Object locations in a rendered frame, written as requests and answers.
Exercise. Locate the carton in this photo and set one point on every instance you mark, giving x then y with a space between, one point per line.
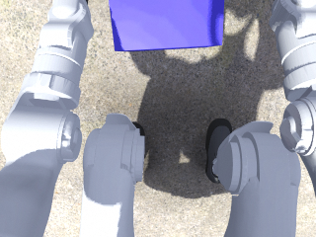
144 25

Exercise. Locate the left robot forearm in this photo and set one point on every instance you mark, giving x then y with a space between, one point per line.
59 59

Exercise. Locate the robot right upper arm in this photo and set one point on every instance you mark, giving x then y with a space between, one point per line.
298 132

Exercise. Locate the right robot forearm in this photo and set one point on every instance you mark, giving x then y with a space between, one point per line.
294 24

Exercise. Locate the robot left upper arm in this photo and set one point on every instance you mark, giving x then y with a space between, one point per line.
37 142

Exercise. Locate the robot right shin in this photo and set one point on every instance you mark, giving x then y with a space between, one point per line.
261 126

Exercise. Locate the robot shin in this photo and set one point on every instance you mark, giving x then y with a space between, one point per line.
92 139
261 126

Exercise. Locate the robot left shin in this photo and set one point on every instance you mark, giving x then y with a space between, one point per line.
92 139

